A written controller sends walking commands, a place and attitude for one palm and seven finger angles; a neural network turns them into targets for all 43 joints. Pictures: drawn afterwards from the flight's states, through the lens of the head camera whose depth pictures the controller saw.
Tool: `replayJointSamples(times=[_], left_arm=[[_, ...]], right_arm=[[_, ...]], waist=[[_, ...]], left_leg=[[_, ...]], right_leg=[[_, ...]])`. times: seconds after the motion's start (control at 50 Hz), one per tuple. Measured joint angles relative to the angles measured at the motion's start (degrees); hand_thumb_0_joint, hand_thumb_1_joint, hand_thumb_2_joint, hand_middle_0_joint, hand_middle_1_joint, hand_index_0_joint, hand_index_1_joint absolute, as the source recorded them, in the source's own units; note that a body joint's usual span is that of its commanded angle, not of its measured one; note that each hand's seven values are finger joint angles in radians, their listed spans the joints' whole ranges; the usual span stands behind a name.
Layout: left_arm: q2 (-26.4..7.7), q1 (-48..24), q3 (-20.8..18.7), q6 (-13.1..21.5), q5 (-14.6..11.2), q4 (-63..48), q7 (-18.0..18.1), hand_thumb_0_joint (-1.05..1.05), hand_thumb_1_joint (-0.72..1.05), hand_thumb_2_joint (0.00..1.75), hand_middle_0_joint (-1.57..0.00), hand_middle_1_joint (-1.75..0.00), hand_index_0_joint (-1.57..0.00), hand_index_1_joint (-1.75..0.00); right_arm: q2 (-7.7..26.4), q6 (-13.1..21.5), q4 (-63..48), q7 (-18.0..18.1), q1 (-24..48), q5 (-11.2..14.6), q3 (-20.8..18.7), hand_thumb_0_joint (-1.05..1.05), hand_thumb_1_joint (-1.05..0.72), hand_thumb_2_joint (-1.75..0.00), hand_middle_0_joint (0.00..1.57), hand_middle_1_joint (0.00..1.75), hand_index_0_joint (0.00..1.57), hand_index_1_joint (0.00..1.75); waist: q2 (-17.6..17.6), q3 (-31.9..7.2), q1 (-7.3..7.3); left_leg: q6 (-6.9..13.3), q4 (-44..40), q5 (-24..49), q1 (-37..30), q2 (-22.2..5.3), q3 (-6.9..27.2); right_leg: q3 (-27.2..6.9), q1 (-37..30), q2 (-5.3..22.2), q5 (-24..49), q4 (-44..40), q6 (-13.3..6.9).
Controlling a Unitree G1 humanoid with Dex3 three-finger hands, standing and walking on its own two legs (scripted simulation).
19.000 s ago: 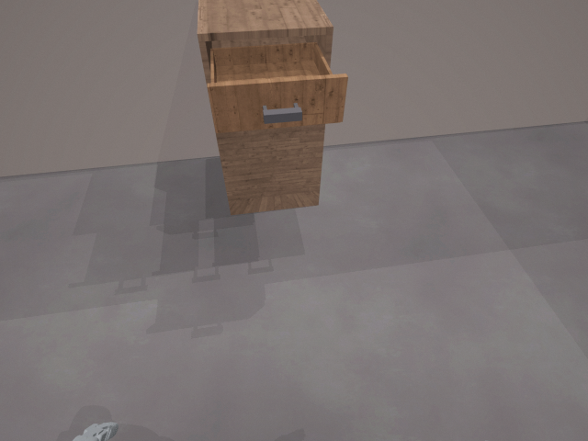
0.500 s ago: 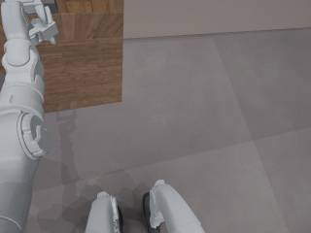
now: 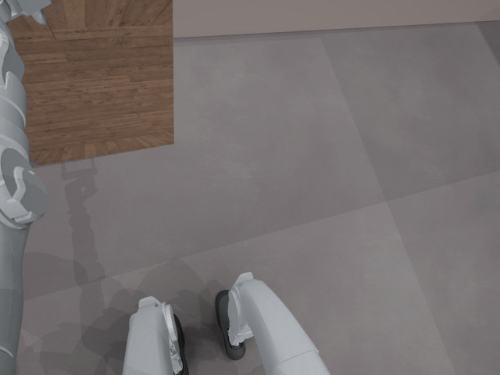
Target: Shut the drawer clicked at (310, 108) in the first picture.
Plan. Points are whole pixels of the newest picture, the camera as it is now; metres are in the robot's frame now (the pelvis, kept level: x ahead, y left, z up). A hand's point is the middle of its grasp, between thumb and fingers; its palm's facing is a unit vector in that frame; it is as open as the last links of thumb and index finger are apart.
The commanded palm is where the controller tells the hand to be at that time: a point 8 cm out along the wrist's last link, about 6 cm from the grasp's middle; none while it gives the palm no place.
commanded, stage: pull the fist back off the drawer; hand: left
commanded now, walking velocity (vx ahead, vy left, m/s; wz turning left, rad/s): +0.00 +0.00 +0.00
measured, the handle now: out of the picture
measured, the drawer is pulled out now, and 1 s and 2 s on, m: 0.00 0.00 0.00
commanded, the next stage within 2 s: draw the hand back to the body in 0.42 s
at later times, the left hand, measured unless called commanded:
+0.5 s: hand out of the picture +0.61 +0.16 +0.08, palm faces +0.13 -0.99 -0.01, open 3.2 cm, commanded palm +0.58 +0.18 +0.08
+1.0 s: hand out of the picture +0.47 +0.19 +0.16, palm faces +0.08 -1.00 -0.04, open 3.3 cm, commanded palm +0.43 +0.23 +0.18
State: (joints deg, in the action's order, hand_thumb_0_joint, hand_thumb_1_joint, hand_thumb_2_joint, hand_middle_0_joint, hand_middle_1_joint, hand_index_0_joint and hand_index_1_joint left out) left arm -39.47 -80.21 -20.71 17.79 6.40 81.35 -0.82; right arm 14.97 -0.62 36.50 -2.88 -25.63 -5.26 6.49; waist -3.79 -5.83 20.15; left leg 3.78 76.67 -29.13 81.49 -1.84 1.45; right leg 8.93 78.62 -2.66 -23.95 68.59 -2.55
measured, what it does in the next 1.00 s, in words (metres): rises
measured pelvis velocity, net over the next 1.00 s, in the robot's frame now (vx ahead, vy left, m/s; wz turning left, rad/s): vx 0.10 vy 0.00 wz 0.03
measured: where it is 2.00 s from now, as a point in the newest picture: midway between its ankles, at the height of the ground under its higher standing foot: (204, 349)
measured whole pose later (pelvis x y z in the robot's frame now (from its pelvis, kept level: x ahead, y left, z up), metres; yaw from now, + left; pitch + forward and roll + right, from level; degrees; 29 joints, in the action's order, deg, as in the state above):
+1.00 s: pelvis +0.10 +0.00 +0.10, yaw +2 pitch +16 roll -3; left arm -15.6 -17.3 -12.1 15.8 -10.7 28.0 -6.8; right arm 15.3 -2.2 31.3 -1.6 -17.5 1.9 0.1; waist -2.8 -8.3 3.2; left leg 2.5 49.4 -28.1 36.9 -0.1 -0.4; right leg 3.5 36.7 -3.5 -23.8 45.1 -2.0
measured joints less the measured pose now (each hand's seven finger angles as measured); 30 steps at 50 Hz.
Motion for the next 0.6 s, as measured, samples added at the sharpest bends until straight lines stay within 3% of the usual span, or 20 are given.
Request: replayJointSamples(times=[0.24,0.44,0.6], left_arm=[[4.91,6.9,-1.78,-0.01,-1.97,-6.91,0.77,0.0,0.74,0.89,-1.4,-1.6,-1.4,-1.6],[11.23,17.78,-1.83,2.36,-4.9,-13.23,1.59,0.01,0.87,0.89,-1.4,-1.6,-1.4,-1.6],[14.25,22.86,-0.9,4.97,-6.32,-17.41,0.86,0.01,0.9,0.9,-1.4,-1.6,-1.4,-1.6]], right_arm=[[-0.54,-0.39,-0.57,-1.23,-0.56,0.37,-1.0,0.0,-0.9,-0.9,0.21,0.3,0.2,0.3],[-0.62,-1.92,-1.26,-1.92,0.74,0.95,-2.74,0.0,-0.9,-0.9,0.2,0.3,0.2,0.3],[-0.55,-3.42,-1.76,-1.84,2.7,1.21,-4.4,0.0,-0.91,-0.9,0.2,0.3,0.2,0.3]], waist=[[-0.13,-0.57,-2.0],[-0.02,-1.68,-5.5],[0.66,-2.2,-7.26]], left_leg=[[0.27,-1.71,-0.78,-3.11,-0.28,-1.27],[0.11,-6.04,-2.11,-10.64,-0.17,-2.51],[-0.45,-8.23,-3.06,-14.74,0.11,-2.37]], right_leg=[[-1.43,-2.42,-0.41,-0.47,-1.3,0.45],[-3.0,-9.01,-0.67,-2.0,-4.5,0.62],[-3.1,-12.89,-0.63,-3.4,-6.09,0.3]])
